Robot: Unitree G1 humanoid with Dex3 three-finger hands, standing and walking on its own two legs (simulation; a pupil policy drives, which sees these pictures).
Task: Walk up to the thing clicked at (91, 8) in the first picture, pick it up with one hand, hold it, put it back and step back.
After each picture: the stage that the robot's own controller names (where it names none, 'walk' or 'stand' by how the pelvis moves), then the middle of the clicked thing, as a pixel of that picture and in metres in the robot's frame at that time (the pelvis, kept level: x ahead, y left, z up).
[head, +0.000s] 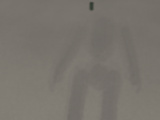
stand; (91, 6) +2.35 -0.14 -0.72
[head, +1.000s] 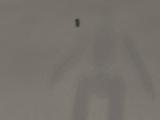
walk; (77, 22) +2.21 +0.22 -0.69
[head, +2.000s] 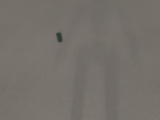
walk; (59, 37) +1.55 +0.43 -0.71
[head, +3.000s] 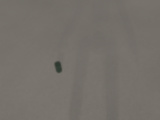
walk; (58, 67) +1.07 +0.34 -0.72
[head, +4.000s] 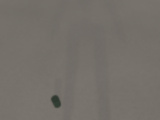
walk; (56, 101) +0.64 +0.30 -0.72
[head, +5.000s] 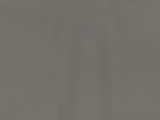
walk; out of the picture +0.37 +0.20 -0.70
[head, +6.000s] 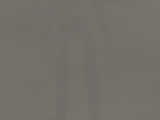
stand; out of the picture +0.28 +0.22 -0.72
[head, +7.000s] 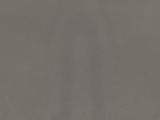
stand; out of the picture +0.30 +0.21 -0.72
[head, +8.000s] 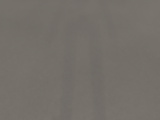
stand; out of the picture +0.28 +0.22 -0.73
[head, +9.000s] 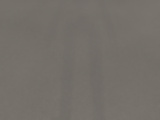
stand; out of the picture +0.27 +0.23 -0.73
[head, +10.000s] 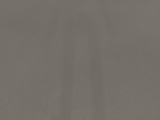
go down; out of the picture +0.27 +0.22 -0.72
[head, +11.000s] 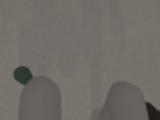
go down; (24, 76) +0.35 +0.24 -0.30
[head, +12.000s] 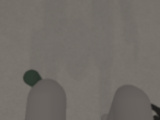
approach; (33, 79) +0.35 +0.24 -0.30
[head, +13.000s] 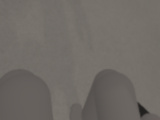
close in; out of the picture +0.33 +0.27 -0.22
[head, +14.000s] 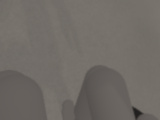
close; out of the picture +0.34 +0.28 -0.21
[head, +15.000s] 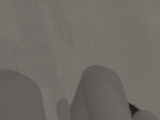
close; out of the picture +0.34 +0.28 -0.21
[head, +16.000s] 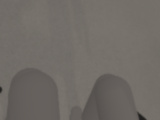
lift; out of the picture +0.28 +0.28 -0.18
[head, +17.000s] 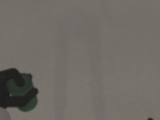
lift; (23, 93) +0.31 +0.20 +0.02
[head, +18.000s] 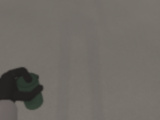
hold; (31, 91) +0.33 +0.18 +0.01
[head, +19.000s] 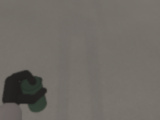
hold; (34, 94) +0.33 +0.17 +0.00
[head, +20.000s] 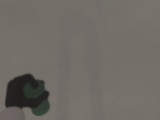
hold; (37, 98) +0.31 +0.17 -0.01
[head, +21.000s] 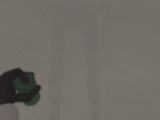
crouch; (28, 90) +0.34 +0.19 -0.06
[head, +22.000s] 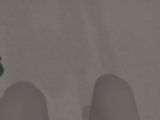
lower; out of the picture +0.40 +0.27 -0.15
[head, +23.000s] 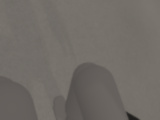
lower; out of the picture +0.38 +0.29 -0.22
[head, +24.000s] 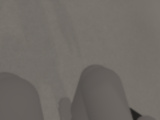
lower; out of the picture +0.36 +0.30 -0.21
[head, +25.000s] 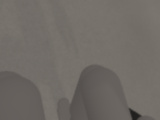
lower; out of the picture +0.36 +0.29 -0.21
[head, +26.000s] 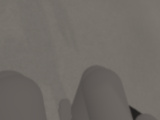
lower; out of the picture +0.35 +0.29 -0.21
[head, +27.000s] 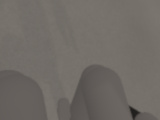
open; out of the picture +0.34 +0.27 -0.22
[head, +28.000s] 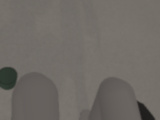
stand; (7, 79) +0.34 +0.25 -0.26
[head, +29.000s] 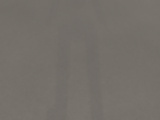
stand; out of the picture +0.29 +0.20 -0.63
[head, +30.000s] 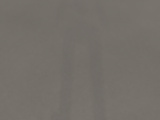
stand; out of the picture +0.30 +0.21 -0.66
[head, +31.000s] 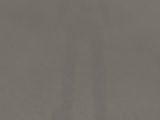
stand; out of the picture +0.30 +0.21 -0.67
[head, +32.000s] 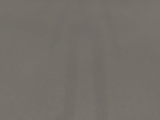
walk; out of the picture +0.32 +0.20 -0.72
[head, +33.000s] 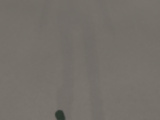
walk; (60, 116) +0.44 +0.21 -0.71
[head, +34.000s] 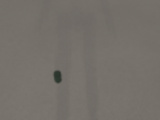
walk; (57, 77) +0.74 +0.19 -0.70
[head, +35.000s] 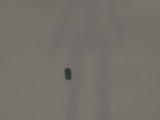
stand; (68, 74) +0.95 +0.19 -0.70
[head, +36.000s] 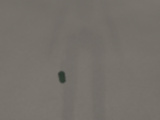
stand; (62, 77) +0.93 +0.22 -0.73
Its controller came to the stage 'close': yes
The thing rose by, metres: 0.70
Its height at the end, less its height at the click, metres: +0.00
